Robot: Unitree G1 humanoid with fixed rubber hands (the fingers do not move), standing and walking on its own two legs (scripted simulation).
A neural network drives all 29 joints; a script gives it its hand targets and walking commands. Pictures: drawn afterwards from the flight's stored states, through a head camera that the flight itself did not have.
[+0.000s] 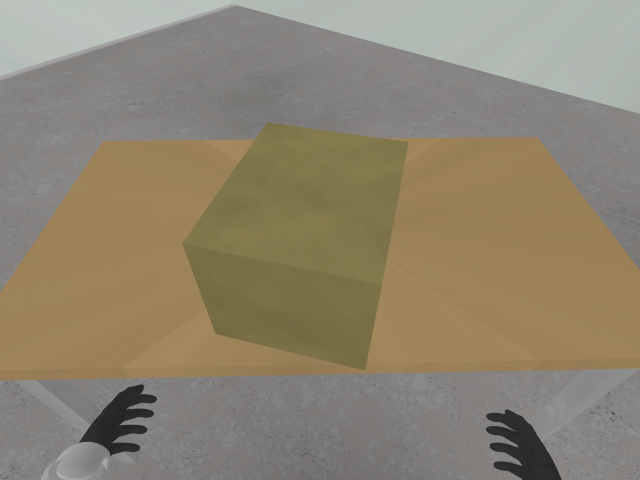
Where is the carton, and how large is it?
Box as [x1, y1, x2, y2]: [182, 122, 408, 370]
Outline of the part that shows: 267,122 182,243 215,333 364,370 408,142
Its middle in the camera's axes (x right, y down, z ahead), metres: -0.01 -0.01 +0.66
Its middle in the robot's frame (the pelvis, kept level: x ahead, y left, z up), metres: +0.49 +0.02 +0.00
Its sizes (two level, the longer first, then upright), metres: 0.316 0.257 0.223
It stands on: a table, 0.65 m high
